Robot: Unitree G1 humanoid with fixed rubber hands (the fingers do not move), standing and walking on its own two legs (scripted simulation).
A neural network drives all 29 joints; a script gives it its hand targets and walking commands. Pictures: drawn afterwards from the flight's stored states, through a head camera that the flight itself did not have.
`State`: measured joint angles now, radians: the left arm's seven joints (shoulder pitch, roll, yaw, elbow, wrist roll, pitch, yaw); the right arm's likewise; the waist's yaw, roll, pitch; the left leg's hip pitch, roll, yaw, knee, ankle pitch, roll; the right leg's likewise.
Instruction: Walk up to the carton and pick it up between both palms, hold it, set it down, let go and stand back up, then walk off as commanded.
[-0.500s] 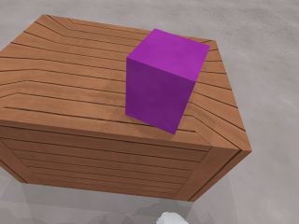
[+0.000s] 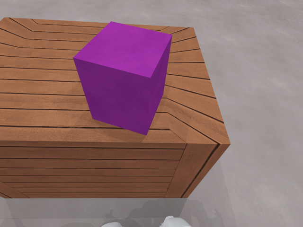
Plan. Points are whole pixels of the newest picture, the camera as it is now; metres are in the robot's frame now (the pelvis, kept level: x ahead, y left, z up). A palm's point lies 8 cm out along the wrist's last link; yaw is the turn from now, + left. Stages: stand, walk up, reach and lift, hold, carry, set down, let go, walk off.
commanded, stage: walk up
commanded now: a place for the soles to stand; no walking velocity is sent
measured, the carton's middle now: (129, 80) +0.53 +0.07 +0.07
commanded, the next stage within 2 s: none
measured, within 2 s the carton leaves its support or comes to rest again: neither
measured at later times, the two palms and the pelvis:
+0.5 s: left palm out of the picture +0.07 +0.29 -0.10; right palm out of the picture +0.04 -0.34 -0.09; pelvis -0.01 -0.02 +0.01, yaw -3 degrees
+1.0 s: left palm out of the picture +0.07 +0.29 -0.09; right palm out of the picture +0.05 -0.34 -0.10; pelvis -0.01 -0.02 +0.01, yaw -3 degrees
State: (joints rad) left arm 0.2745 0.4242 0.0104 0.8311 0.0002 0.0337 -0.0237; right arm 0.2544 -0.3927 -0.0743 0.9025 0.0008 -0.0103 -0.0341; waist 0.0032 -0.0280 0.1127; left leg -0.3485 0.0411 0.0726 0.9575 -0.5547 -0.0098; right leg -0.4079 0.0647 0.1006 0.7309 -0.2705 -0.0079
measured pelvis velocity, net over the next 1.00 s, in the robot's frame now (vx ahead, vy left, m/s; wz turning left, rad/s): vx -0.01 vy -0.02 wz -0.05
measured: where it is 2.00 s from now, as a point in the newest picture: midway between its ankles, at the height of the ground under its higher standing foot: outside the picture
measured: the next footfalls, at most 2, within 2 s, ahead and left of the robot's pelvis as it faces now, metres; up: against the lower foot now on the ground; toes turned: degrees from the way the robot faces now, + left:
left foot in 0.08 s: +0.04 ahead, +0.09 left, +0.00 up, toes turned +2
right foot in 0.40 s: +0.05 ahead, -0.16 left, +0.00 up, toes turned +4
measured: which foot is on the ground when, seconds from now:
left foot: up 0.00-0.06, down 0.08-1.00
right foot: down 0.00-0.12, up 0.14-0.38, down 0.40-1.00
